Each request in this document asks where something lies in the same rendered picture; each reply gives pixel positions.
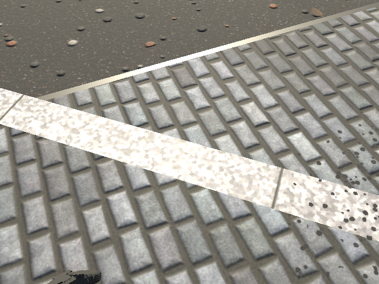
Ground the left robot hand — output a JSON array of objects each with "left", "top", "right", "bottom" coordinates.
[{"left": 47, "top": 270, "right": 101, "bottom": 284}]

